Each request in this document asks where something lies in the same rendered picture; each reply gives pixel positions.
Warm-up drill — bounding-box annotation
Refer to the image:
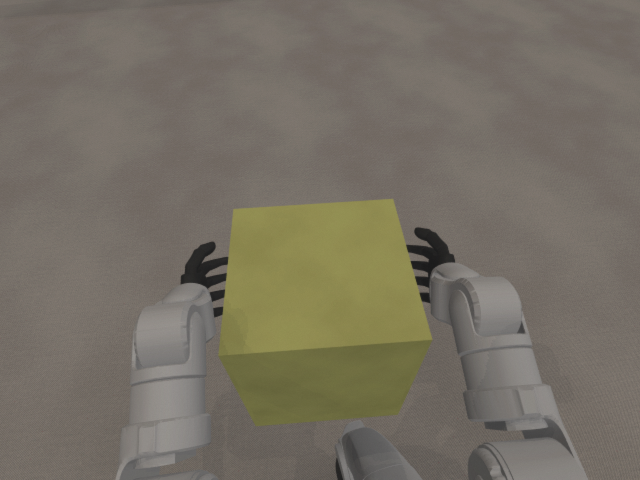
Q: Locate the robot left hand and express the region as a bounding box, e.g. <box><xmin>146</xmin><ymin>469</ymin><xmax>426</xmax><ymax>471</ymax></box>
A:
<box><xmin>181</xmin><ymin>242</ymin><xmax>228</xmax><ymax>318</ymax></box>

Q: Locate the right robot shin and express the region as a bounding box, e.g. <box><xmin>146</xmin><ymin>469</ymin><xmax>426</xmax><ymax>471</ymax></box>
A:
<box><xmin>341</xmin><ymin>420</ymin><xmax>365</xmax><ymax>439</ymax></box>

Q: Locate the robot right forearm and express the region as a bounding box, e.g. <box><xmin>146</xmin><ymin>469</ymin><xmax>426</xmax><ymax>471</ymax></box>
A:
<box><xmin>429</xmin><ymin>262</ymin><xmax>588</xmax><ymax>480</ymax></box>

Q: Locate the carton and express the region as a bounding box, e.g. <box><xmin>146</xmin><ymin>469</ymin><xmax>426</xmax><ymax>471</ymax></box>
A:
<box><xmin>218</xmin><ymin>199</ymin><xmax>433</xmax><ymax>426</ymax></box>

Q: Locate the robot left forearm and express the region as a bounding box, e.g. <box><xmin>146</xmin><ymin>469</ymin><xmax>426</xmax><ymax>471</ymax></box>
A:
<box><xmin>115</xmin><ymin>283</ymin><xmax>216</xmax><ymax>480</ymax></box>

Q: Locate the right robot thigh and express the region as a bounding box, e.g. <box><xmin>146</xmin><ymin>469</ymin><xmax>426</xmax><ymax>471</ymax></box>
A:
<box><xmin>335</xmin><ymin>427</ymin><xmax>422</xmax><ymax>480</ymax></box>

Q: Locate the robot right upper arm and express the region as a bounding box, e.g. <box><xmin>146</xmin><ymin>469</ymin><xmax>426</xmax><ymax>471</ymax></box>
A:
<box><xmin>468</xmin><ymin>437</ymin><xmax>586</xmax><ymax>480</ymax></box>

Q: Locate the robot right hand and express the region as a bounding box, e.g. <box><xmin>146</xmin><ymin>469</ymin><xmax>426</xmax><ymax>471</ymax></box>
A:
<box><xmin>406</xmin><ymin>227</ymin><xmax>455</xmax><ymax>303</ymax></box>

